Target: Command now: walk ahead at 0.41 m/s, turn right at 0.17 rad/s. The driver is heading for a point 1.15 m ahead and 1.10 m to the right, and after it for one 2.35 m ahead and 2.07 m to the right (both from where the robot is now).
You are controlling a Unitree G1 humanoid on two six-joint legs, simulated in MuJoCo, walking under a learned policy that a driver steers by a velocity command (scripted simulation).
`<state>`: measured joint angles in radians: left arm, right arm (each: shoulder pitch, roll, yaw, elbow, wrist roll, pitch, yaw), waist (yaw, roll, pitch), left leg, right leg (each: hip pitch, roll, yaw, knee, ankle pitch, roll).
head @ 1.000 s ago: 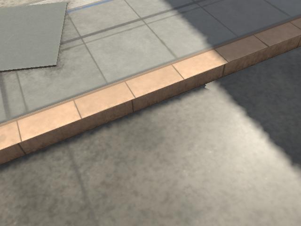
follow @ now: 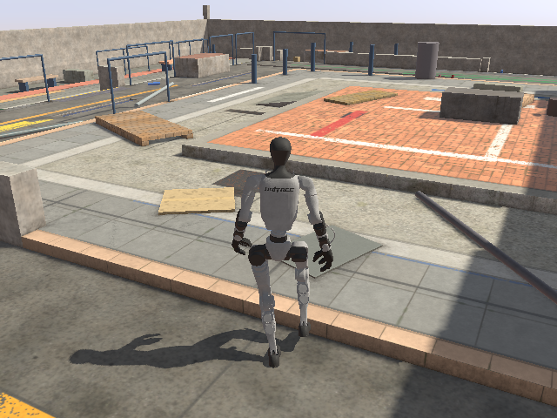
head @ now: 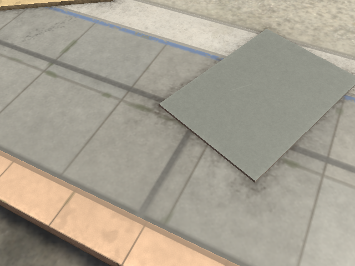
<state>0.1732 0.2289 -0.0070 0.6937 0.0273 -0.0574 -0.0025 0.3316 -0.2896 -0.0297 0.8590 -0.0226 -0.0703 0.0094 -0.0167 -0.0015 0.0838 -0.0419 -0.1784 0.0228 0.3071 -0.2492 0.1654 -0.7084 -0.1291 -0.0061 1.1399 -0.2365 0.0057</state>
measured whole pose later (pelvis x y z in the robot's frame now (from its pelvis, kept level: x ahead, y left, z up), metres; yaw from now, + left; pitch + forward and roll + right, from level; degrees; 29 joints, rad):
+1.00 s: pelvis +0.36 -0.10 +0.10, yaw -52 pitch +2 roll +2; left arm 0.24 0.31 0.09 0.58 0.00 0.04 0.01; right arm 0.05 -0.31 -0.09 0.72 0.00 0.02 -0.02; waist 0.02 0.03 0.06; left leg -0.48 0.07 0.10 1.02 -0.50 -0.05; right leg -0.38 -0.01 -0.01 0.62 -0.28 -0.04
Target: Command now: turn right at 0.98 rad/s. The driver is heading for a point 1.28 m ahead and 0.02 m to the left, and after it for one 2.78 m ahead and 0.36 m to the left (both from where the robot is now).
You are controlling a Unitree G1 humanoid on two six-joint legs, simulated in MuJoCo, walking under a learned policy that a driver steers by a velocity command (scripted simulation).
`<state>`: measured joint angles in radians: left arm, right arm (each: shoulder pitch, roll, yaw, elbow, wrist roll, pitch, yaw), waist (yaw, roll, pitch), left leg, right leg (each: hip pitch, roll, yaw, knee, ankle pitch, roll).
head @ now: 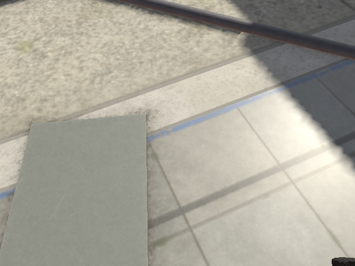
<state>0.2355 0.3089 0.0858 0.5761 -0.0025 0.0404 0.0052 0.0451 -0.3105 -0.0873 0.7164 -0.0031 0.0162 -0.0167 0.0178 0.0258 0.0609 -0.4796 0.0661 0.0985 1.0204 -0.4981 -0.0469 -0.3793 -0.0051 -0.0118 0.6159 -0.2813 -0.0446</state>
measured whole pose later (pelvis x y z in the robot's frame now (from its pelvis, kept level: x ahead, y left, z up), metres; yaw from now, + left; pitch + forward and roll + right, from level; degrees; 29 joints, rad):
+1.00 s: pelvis +0.03 +0.08 -0.01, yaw +13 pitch +3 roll -1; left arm 0.14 0.32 0.09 0.69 0.00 0.00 0.02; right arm 0.13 -0.29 -0.08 0.56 0.01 0.05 0.02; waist 0.02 -0.04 0.08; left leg -0.41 0.02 0.04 0.66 -0.28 0.03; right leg -0.34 -0.12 -0.11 0.86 -0.52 0.06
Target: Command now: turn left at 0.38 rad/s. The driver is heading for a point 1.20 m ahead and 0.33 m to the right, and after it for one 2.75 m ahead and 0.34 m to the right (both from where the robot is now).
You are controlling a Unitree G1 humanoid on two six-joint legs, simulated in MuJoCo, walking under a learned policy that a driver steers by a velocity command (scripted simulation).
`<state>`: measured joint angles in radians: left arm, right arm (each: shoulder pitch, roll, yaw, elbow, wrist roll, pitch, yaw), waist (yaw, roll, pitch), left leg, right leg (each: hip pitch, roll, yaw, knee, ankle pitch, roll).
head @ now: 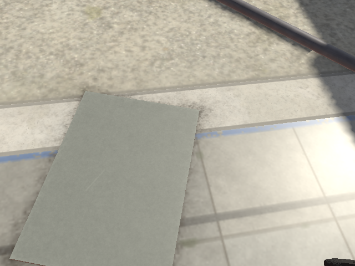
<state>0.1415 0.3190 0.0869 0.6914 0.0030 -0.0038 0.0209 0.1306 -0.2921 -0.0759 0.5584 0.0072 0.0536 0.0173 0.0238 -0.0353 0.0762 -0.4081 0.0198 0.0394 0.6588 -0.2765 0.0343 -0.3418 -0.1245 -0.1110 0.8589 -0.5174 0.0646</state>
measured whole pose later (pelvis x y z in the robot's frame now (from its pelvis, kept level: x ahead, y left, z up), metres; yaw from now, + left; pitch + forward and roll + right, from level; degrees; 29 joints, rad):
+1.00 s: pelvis +0.41 -0.27 +0.01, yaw -27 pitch +1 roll -1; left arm 0.45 0.23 0.03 0.85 0.02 -0.11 -0.02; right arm 0.19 -0.25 -0.03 0.79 0.00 -0.02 0.05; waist 0.04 0.04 0.01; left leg -0.83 0.07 -0.01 1.01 0.01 0.06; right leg 0.12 0.13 -0.10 0.21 -0.35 -0.12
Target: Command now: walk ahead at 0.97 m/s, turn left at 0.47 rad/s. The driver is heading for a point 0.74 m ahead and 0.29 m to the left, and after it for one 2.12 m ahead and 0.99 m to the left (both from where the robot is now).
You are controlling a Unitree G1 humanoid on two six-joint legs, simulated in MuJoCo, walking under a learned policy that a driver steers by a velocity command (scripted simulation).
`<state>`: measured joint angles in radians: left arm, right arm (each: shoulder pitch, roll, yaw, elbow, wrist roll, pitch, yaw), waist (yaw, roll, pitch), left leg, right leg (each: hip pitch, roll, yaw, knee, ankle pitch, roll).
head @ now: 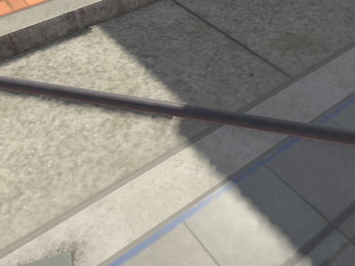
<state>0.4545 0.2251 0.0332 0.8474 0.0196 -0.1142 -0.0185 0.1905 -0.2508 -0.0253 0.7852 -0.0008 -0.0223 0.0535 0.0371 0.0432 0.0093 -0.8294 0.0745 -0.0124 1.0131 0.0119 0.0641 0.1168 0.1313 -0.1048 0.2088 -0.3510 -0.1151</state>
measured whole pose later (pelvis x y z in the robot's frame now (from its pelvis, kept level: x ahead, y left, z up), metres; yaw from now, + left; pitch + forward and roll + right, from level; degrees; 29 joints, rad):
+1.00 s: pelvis +0.84 +0.19 -0.03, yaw +50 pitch +1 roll -3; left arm 0.42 0.32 0.06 0.83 -0.02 -0.09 0.04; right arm -0.01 -0.32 -0.04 0.58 0.00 -0.05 0.06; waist 0.08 0.05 0.07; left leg -0.58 -0.04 0.04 0.60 0.00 0.13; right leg 0.02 -0.05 -0.21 0.76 -0.54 0.05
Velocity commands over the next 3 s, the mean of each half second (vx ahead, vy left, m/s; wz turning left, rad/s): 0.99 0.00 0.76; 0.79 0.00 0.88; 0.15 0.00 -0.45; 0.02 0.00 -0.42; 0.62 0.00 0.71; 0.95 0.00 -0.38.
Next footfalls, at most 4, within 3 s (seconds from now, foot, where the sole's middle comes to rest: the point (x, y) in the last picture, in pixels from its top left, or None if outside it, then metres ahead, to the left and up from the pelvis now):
0.16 left None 0.34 0.03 -0.77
0.58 right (205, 196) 0.79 -0.03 -0.77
0.98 left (114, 168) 0.93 0.38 -0.77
1.46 right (159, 139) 1.10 0.19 -0.77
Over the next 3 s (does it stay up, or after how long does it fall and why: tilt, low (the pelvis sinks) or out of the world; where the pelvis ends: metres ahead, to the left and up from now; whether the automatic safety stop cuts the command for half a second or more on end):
stays up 1.38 0.79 -0.01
